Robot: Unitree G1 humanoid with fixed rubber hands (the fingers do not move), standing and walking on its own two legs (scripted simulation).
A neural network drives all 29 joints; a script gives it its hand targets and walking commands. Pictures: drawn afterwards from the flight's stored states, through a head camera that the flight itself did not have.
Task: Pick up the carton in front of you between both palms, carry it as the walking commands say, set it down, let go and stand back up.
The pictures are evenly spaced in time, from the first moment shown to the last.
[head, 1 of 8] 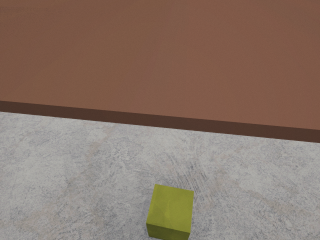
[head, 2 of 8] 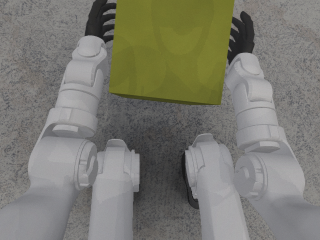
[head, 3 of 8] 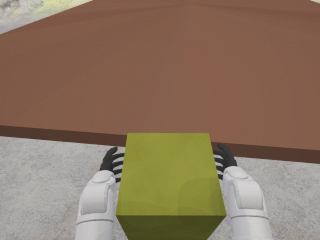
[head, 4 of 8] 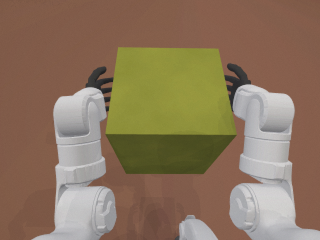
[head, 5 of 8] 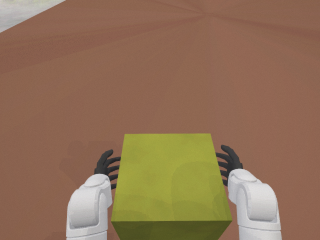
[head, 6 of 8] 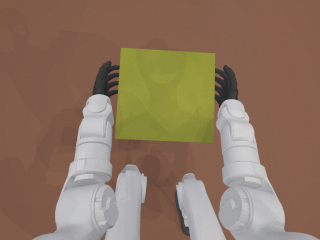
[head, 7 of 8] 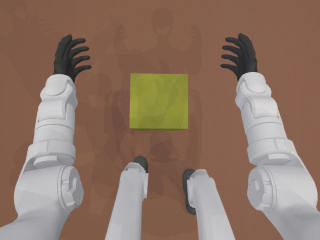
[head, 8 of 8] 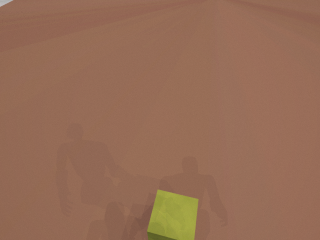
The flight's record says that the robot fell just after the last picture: no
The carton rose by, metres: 0.93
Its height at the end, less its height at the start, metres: +0.15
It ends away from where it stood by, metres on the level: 3.00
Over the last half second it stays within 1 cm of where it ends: yes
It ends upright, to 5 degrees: yes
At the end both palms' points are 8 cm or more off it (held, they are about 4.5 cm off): yes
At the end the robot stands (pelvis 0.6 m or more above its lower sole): yes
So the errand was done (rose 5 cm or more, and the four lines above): yes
